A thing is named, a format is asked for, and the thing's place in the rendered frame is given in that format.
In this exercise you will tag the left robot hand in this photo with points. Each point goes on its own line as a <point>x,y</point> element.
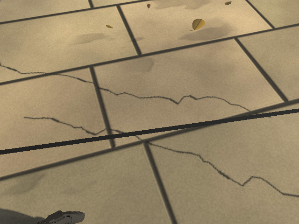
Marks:
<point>60,217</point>

